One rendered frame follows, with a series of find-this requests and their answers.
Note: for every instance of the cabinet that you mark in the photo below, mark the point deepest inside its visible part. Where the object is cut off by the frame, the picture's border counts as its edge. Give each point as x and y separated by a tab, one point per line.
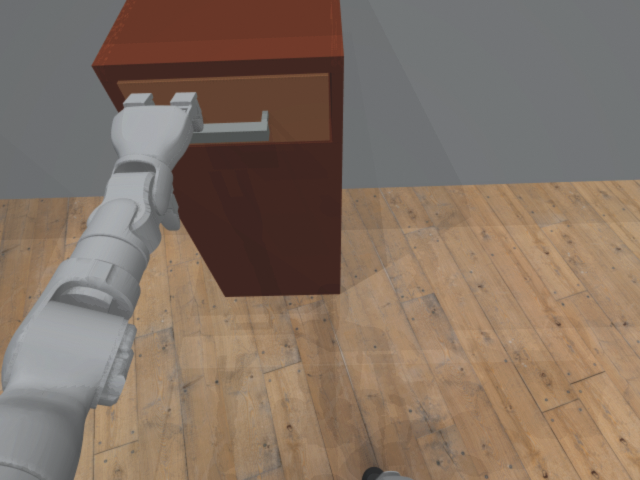
265	217

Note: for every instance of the left robot hand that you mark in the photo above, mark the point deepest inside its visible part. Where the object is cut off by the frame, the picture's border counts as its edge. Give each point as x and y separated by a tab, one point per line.
159	131

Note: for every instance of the drawer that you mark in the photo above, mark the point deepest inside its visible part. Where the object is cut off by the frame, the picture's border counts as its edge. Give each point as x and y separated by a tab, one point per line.
297	104

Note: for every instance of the left robot upper arm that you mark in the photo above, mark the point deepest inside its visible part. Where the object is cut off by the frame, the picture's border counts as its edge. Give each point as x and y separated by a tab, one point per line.
72	359

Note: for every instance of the handle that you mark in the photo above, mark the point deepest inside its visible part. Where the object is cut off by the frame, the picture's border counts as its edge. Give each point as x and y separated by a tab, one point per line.
234	132

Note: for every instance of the left robot forearm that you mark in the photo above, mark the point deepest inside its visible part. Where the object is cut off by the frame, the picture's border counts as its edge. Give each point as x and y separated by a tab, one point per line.
104	271

